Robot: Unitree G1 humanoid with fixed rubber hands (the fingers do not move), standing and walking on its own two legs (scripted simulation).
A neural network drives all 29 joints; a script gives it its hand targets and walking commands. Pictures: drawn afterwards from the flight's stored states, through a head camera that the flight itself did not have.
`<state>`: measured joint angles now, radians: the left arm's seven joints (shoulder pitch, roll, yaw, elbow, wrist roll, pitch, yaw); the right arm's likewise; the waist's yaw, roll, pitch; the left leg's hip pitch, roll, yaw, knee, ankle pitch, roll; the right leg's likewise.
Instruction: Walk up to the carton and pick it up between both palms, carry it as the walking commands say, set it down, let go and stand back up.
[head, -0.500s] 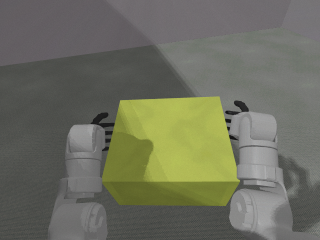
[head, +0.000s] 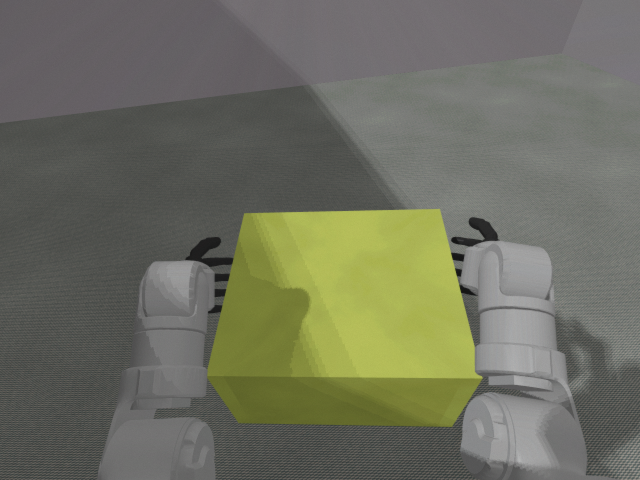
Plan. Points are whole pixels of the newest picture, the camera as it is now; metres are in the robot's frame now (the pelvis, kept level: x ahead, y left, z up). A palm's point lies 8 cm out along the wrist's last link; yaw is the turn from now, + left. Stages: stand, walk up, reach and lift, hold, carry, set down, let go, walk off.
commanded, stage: carry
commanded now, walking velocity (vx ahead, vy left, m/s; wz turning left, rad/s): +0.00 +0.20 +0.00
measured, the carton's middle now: (341, 313) +0.33 -0.03 +0.04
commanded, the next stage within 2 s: none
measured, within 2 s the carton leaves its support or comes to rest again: neither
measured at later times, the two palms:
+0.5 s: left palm (121, 305) +0.31 +0.25 +0.09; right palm (404, 278) +0.33 -0.11 +0.11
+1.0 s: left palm (92, 360) +0.23 +0.25 +0.10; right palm (415, 322) +0.26 -0.10 +0.12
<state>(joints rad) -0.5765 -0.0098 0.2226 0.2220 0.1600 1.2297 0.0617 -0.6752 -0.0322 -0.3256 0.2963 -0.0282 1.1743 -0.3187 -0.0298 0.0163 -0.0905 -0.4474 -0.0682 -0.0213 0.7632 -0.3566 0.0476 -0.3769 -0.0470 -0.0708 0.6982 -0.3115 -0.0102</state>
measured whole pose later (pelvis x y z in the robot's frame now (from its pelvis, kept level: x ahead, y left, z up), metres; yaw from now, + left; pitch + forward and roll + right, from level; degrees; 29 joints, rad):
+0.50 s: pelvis +0.00 +0.07 +0.00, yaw +4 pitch +4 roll -1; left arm -0.49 -0.05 0.23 -0.10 0.16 1.26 0.08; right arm -0.52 0.06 -0.32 -0.07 -0.05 1.19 -0.29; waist -0.03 -0.01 -0.03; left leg -0.44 -0.10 -0.02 0.71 -0.34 0.06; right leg -0.38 -0.07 -0.07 0.70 -0.38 0.03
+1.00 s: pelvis -0.06 +0.07 +0.00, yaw +5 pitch +2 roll +0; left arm -0.41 -0.08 0.22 -0.13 0.16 1.26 0.09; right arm -0.47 0.06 -0.32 -0.07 -0.06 1.19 -0.26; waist -0.03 -0.02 -0.05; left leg -0.48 -0.01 -0.02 0.91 -0.47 0.07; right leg -0.37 -0.08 -0.07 0.69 -0.35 0.02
